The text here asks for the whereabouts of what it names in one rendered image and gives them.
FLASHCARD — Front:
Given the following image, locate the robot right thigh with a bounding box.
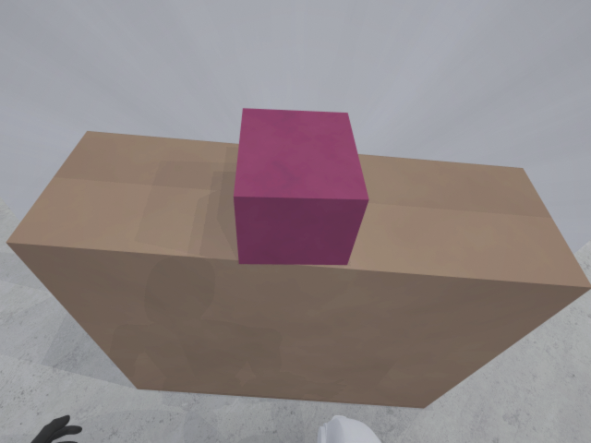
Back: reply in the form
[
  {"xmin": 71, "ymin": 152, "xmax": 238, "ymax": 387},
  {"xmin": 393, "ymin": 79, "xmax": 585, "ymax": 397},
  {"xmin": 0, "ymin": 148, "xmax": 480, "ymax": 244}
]
[{"xmin": 318, "ymin": 418, "xmax": 381, "ymax": 443}]

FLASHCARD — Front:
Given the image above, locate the carton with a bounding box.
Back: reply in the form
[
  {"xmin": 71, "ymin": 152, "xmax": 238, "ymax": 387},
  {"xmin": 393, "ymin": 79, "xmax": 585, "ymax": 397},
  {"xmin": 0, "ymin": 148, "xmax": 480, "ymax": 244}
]
[{"xmin": 234, "ymin": 108, "xmax": 369, "ymax": 265}]

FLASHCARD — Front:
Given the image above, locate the pedestal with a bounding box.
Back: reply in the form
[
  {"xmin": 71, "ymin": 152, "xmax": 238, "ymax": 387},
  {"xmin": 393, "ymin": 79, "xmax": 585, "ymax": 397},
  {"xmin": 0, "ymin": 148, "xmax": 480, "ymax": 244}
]
[{"xmin": 6, "ymin": 131, "xmax": 591, "ymax": 409}]

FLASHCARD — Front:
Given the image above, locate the robot left hand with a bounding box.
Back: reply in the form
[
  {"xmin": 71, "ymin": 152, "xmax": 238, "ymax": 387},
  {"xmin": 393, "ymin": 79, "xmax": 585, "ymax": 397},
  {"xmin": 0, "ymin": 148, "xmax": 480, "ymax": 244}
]
[{"xmin": 31, "ymin": 415, "xmax": 82, "ymax": 443}]

